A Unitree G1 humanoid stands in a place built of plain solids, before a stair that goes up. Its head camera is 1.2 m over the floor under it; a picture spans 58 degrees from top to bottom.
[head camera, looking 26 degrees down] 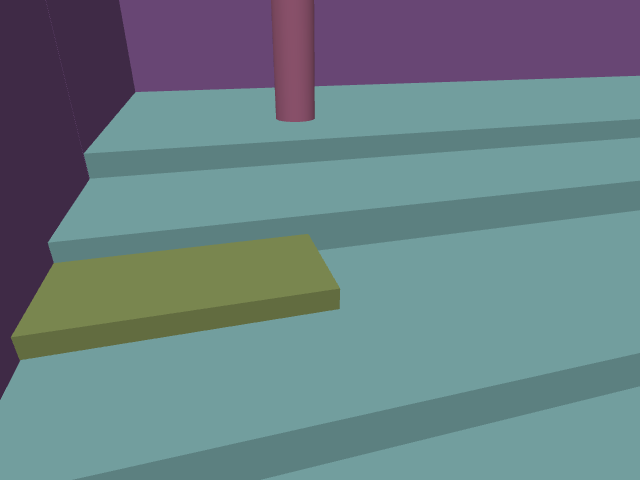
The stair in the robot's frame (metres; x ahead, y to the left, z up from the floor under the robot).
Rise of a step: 0.10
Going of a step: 0.53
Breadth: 1.15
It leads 15 degrees to the left of straight ahead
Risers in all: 3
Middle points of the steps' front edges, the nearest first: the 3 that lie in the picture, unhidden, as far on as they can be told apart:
0.80 0.34 0.18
1.31 0.48 0.28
1.81 0.61 0.38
